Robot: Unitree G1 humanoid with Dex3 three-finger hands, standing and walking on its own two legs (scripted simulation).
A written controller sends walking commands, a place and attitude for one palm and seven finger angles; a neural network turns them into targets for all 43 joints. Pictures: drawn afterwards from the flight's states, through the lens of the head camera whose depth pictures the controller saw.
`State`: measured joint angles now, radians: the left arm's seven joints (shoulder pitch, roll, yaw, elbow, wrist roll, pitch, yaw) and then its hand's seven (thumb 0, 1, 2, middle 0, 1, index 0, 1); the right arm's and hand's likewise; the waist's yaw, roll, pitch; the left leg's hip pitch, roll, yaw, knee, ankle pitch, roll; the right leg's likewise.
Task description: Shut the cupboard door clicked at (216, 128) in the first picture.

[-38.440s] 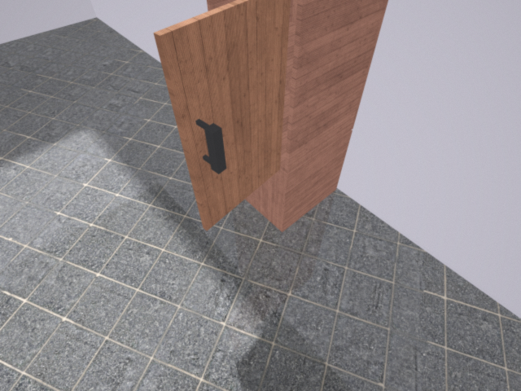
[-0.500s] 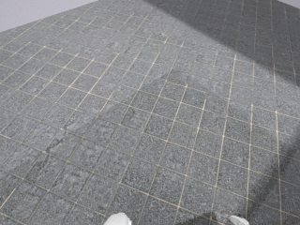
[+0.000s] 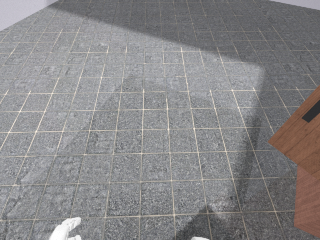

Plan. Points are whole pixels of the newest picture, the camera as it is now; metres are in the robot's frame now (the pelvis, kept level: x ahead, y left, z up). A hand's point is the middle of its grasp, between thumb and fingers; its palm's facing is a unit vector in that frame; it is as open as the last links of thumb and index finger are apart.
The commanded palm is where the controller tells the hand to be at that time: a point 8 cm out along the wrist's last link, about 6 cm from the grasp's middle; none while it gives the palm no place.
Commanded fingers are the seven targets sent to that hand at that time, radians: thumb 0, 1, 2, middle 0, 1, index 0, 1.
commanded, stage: turn to face it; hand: left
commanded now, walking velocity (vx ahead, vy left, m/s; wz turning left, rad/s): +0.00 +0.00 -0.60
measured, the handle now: out of the picture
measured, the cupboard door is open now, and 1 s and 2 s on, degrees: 66 66 66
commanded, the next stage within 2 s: take the last steps up to it in 1.40 s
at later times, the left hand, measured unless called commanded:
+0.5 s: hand out of the picture +0.14 +0.19 -0.18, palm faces -0.20 -0.96 -0.19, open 7.3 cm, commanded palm none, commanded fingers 0.00 0.90 0.90 -0.20 -0.30 -0.20 -0.30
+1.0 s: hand (140, 190) +0.27 +0.08 -0.15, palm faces -0.56 -0.78 -0.29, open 7.3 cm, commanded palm none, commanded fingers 0.00 0.90 0.90 -0.20 -0.30 -0.20 -0.30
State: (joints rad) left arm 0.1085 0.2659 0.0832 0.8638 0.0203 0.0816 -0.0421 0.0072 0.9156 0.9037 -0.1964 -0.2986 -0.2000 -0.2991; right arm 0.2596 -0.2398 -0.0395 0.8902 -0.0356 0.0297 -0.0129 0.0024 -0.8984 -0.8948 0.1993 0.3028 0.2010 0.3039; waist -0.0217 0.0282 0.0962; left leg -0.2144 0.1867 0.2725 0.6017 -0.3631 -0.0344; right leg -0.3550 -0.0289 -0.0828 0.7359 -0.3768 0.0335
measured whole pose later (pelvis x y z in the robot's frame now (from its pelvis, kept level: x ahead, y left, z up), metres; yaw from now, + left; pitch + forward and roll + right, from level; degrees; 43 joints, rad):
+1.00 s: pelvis +0.04 -0.03 -0.01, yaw -35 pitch +1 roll -1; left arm 0.10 0.24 0.06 0.87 0.02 0.03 -0.03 0.01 0.91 0.90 -0.20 -0.30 -0.20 -0.30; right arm 0.27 -0.28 -0.05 0.92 -0.02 0.06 -0.01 0.00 -0.90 -0.89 0.20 0.30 0.20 0.30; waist -0.03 0.06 0.09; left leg -0.31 0.17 0.18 0.89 -0.53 -0.06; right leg -0.32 0.00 -0.07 0.66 -0.35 -0.03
